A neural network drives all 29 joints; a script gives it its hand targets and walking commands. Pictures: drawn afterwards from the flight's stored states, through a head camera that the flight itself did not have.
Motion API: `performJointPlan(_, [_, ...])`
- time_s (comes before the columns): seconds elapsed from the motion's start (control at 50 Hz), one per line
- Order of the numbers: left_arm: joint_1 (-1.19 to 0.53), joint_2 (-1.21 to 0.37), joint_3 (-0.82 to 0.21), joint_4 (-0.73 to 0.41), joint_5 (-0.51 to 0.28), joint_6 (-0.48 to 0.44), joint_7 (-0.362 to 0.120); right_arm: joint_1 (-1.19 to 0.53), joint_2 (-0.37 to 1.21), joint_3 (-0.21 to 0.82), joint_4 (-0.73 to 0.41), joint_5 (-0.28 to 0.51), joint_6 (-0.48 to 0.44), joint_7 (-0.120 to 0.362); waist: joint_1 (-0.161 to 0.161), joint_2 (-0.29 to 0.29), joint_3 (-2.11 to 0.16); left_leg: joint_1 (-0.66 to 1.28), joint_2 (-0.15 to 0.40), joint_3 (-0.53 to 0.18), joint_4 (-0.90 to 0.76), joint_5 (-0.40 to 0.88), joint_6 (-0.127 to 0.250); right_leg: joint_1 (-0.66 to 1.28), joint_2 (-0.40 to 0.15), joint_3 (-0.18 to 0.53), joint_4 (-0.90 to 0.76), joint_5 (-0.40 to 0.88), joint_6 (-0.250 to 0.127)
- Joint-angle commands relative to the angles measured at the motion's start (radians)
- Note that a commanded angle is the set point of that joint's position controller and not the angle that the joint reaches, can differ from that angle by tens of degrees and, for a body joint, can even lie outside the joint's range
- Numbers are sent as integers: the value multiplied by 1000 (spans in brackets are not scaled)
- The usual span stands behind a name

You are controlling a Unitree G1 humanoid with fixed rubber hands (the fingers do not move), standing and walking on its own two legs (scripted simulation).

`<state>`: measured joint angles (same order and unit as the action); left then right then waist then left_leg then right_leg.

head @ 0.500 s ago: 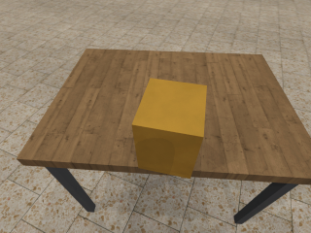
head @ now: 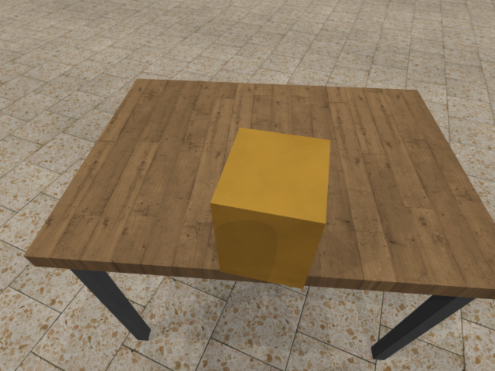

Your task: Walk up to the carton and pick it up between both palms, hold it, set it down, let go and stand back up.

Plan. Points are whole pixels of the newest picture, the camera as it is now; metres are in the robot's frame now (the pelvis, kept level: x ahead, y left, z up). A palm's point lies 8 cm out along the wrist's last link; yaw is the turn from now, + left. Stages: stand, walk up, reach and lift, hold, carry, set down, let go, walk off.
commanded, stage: stand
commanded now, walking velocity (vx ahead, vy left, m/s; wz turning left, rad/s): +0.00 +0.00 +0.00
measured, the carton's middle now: (271, 209) +0.39 -0.04 +0.04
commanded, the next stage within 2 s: none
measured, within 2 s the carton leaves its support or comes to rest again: neither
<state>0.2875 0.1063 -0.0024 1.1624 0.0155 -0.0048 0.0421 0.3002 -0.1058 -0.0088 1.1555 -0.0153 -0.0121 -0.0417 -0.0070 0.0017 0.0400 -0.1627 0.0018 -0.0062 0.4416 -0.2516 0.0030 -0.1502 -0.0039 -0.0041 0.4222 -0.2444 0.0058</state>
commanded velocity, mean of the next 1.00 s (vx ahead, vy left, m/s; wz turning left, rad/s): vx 0.00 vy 0.00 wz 0.00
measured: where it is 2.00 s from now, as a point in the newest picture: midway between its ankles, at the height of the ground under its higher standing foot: outside the picture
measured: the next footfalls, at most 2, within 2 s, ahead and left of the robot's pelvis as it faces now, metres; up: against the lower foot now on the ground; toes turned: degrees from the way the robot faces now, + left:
none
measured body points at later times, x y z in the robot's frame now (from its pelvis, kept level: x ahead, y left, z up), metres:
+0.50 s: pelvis +0.00 +0.00 +0.00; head +0.01 +0.00 +0.45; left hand -0.02 +0.20 -0.17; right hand -0.02 -0.20 -0.16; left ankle -0.01 +0.12 -0.74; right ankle -0.01 -0.12 -0.74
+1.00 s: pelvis +0.00 +0.00 +0.00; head +0.01 +0.01 +0.45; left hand -0.02 +0.21 -0.16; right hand -0.02 -0.20 -0.16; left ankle -0.01 +0.12 -0.74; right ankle -0.01 -0.12 -0.74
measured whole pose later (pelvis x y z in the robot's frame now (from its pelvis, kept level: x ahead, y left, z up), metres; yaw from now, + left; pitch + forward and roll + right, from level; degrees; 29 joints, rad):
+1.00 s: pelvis +0.00 +0.00 +0.00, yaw +0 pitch -2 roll +0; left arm 0.31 0.10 0.00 1.17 0.01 -0.01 0.04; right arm 0.30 -0.11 -0.01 1.15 -0.01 -0.01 -0.04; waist 0.00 0.00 0.05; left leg -0.14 0.00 0.00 0.44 -0.26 0.01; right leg -0.13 -0.01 0.00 0.41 -0.25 0.01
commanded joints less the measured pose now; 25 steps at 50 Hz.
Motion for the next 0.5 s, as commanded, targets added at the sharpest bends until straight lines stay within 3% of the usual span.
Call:
performJointPlan(0.0, [106,96,15,-9,-2,-9,4,65,-66,-7,-10,4,-5,-2,17,28,50,-32,73,-61,-100,136,31,-27,-71,67,-73,152,-31])
performJointPlan(0.02, [90,88,14,-5,2,-7,5,76,-53,-2,-6,2,-5,-2,4,0,50,-38,74,-70,-101,136,31,-26,-73,58,-70,151,-35])
performJointPlan(0.04, [103,59,6,-3,3,-5,6,81,-76,-9,-5,4,-6,-4,6,28,46,-43,72,-63,-99,121,31,-28,-71,62,-70,143,-34])
performJointPlan(0.08, [96,60,2,-6,1,-4,5,87,-89,-8,-8,1,-5,-5,6,-13,86,-28,79,-69,-106,138,34,-58,-75,63,-75,145,-31])
performJointPlan(0.1, [111,50,1,-4,-2,-6,3,92,-86,-10,-1,1,-2,-5,5,13,79,-11,74,-70,-102,140,36,-60,-71,65,-81,143,-29])
performJointPlan(0.12, [109,50,-1,3,-1,-3,4,83,-82,-10,-10,3,-5,-4,5,-29,48,-10,82,-78,-107,133,40,-46,-65,54,-77,137,-31])
performJointPlan(0.18, [86,59,1,-3,-2,-5,2,73,-72,-6,-13,4,-4,2,-2,24,52,-42,71,-65,-104,94,31,-38,-71,61,-88,123,-30])
performJointPlan(0.22, [80,70,3,-8,-1,-7,4,71,-90,-12,-15,5,-2,-1,0,29,53,-42,70,-67,-110,98,33,-45,-70,60,-82,117,-32])
performJointPlan(0.32, [112,92,11,4,-2,-16,0,90,-90,-12,-12,4,-6,-3,5,-25,26,10,80,-62,-95,178,37,-35,-75,62,-80,162,-30])
performJointPlan(0.34, [94,53,1,4,-3,-12,2,105,-99,-14,-8,7,-10,-2,-7,-20,35,-5,79,-67,-94,178,38,-22,-69,55,-77,176,-26])
performJointPlan(0.38, [106,70,10,4,-9,-11,3,99,-66,-6,2,9,-9,-4,7,8,41,-24,79,-63,-89,175,31,-14,-77,61,-59,161,-32])
performJointPlan(0.48, [110,63,10,8,-5,-5,3,97,-65,-5,2,6,-6,-4,8,7,70,-40,75,-63,-96,147,29,-33,-76,63,-61,141,-31])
